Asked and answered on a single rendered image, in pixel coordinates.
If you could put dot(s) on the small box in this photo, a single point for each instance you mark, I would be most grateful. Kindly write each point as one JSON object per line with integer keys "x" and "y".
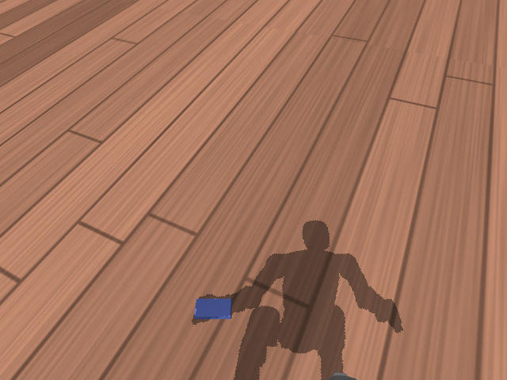
{"x": 213, "y": 308}

